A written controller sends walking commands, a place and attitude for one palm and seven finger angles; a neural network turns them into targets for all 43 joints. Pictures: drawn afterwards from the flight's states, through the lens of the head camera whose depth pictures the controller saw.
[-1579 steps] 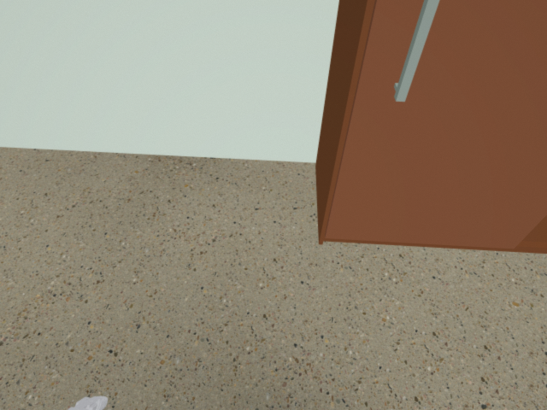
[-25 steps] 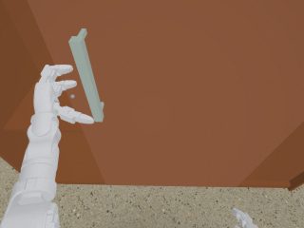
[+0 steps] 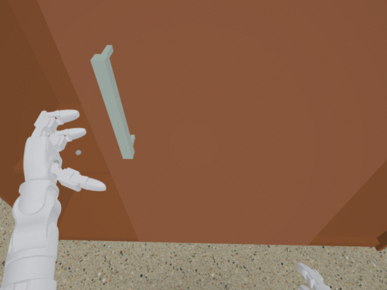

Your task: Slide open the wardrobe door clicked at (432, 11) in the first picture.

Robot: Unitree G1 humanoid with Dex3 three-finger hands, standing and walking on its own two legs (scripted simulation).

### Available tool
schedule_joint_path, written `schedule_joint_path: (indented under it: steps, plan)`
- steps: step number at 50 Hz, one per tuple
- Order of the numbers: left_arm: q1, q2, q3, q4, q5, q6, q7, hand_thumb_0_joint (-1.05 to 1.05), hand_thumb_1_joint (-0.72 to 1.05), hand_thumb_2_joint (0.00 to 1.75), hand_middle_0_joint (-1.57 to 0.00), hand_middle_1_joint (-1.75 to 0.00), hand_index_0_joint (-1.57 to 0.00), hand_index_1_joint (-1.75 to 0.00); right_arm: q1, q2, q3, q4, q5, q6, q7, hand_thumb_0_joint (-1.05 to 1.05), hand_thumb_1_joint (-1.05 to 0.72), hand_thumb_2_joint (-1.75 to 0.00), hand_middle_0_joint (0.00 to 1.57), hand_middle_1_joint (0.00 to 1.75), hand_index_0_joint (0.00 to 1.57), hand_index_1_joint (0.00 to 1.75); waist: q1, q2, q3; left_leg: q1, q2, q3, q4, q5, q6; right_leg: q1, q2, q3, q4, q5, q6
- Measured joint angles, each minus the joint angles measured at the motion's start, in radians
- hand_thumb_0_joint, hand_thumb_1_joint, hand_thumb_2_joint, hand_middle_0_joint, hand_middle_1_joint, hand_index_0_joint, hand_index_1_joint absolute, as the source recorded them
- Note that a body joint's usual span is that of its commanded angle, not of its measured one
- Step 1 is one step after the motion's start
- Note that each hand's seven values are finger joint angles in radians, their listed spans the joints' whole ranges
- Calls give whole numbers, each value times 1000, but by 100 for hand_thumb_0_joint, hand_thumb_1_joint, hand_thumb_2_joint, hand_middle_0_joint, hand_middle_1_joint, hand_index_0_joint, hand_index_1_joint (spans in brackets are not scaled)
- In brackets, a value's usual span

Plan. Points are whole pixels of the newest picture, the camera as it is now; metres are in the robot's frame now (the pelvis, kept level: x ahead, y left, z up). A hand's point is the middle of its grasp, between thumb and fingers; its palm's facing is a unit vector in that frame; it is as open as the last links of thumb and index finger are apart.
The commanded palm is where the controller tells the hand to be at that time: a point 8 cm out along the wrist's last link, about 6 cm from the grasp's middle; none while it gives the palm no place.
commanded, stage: slip the hand off the handle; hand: left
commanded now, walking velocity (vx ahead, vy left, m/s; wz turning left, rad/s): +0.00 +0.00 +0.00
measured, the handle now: (119, 108) +0.45 +0.21 +0.16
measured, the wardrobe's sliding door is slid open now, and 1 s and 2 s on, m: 0.44 0.44 0.44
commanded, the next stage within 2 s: draw the hand back to the body in 0.32 s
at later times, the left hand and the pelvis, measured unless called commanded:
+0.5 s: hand (60, 186) +0.24 +0.25 +0.15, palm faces +0.27 -0.96 -0.07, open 14.6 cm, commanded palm +0.21 +0.28 +0.15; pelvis -0.01 -0.01 +0.00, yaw +2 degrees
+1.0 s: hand (35, 203) +0.20 +0.26 +0.17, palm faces +0.23 -0.97 -0.13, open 14.4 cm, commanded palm +0.17 +0.29 +0.17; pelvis -0.01 -0.01 +0.01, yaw +2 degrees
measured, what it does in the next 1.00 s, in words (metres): stands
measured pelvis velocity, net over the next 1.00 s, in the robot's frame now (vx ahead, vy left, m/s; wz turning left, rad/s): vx -0.01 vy -0.01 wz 0.03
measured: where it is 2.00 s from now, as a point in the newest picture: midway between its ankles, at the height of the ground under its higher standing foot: outside the picture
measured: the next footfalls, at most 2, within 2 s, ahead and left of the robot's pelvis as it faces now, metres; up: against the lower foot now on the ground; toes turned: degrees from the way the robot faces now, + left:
none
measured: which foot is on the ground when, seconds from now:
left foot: down 0.00-1.00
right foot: down 0.00-1.00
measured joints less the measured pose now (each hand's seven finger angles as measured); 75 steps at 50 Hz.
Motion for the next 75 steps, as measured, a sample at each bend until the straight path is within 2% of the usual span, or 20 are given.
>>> schedule_joint_path:
  steps: [11,19,23,25,28,31,36,43,48,49,52,54,57,60,65,75]
  plan:
    - [53,-12,-41,-61,-17,34,-14,-1,-55,20,-25,-115,-26,-115,-71,10,26,-13,3,-46,-22,1,-90,-90,20,30,20,30,25,6,3,25,-2,-19,-18,22,-10,25,-1,-19,-4,8,-10]
    - [195,-15,-17,-181,-45,27,-34,-1,-55,20,-25,-115,-26,-115,-59,13,29,-21,-2,-64,-17,1,-90,-90,20,30,20,30,34,9,-1,52,3,-17,-32,24,-16,47,4,-17,-11,8,-15]
    - [220,-11,-4,-206,-56,27,-41,-1,-55,20,-26,-115,-26,-115,-50,6,28,-5,-2,-74,-27,1,-90,-90,20,30,20,30,43,9,8,54,2,-27,-28,25,-17,54,4,-26,-10,7,-17]
    - [210,-9,-1,-198,-101,48,-103,-1,-55,20,-25,-115,-26,-115,-46,-1,34,8,8,-84,-39,1,-90,-90,20,30,20,30,45,12,17,62,1,-34,-29,27,-17,68,3,-34,-17,9,-17]
    - [191,17,-8,-182,-152,118,-229,-1,-55,20,-25,-115,-26,-115,-40,-12,46,17,20,-103,-66,2,-90,-90,20,30,20,30,46,19,23,85,0,-39,-42,31,-14,96,2,-39,-36,15,-16]
    - [189,47,-6,-187,-180,171,-290,-1,-55,20,-25,-115,-26,-115,-39,-13,49,7,24,-125,-72,2,-90,-90,20,30,20,30,37,22,22,104,0,-34,-57,37,-15,112,2,-34,-50,23,-15]
    - [227,50,46,-239,-206,201,-276,-1,-55,20,-25,-115,-26,-115,-33,-9,44,-24,26,-150,-49,2,-90,-90,20,30,20,30,28,20,8,118,2,-20,-74,42,-15,117,3,-20,-59,29,-13]
    - [302,31,56,-322,-199,242,-266,-1,-55,20,-25,-115,-26,-115,-29,-15,43,-34,27,-154,-40,2,-90,-90,20,30,20,30,42,21,6,124,0,-20,-70,40,-10,129,0,-21,-64,30,-8]
    - [327,35,64,-360,-200,246,-269,-1,-51,22,-25,-113,-26,-113,-35,-12,47,-21,24,-161,-48,2,-90,-90,20,30,20,30,53,16,15,132,-3,-28,-68,42,-8,144,-1,-29,-72,35,-7]
    - [332,40,56,-375,-163,233,-232,-1,-50,23,-25,-112,-26,-112,-40,-10,46,-16,15,-161,-49,2,-90,-90,20,30,20,30,55,16,20,136,-2,-29,-70,44,-8,151,0,-30,-79,38,-7]
    - [354,44,32,-410,-60,166,-61,-1,-44,26,-25,-108,-25,-109,-65,0,44,-1,-12,-151,-44,2,-90,-90,20,30,20,30,52,15,46,152,-1,-29,-94,58,-7,170,1,-30,-110,58,-4]
    - [375,35,21,-430,-13,133,23,-1,-38,28,-25,-105,-25,-105,-77,6,42,5,-22,-138,-39,2,-90,-90,20,30,20,30,52,11,61,164,-3,-25,-115,71,-4,179,-1,-26,-130,70,-2]
    - [412,16,-2,-460,35,97,101,-1,-29,33,-24,-100,-25,-100,-82,13,39,14,-34,-120,-34,2,-90,-90,20,30,20,30,55,9,79,186,-9,-15,-147,86,1,195,-9,-17,-153,83,2]
    - [442,8,-22,-476,62,76,138,-1,-19,37,-24,-94,-25,-94,-81,21,38,28,-41,-100,-34,2,-90,-90,20,30,20,30,59,7,88,210,-15,-8,-175,96,6,215,-16,-11,-175,91,8]
    - [462,10,-27,-489,88,59,166,-1,-2,46,-24,-84,-24,-84,-79,32,36,47,-47,-76,-32,2,-90,-90,20,30,20,30,61,5,97,250,-22,2,-210,103,12,251,-23,-3,-208,100,13]
    - [517,18,-8,-546,99,43,165,0,34,63,-23,-63,-23,-63,-85,36,25,33,-51,-45,-13,2,-90,-90,20,30,20,30,54,10,94,297,-26,19,-253,107,16,288,-28,13,-243,104,17]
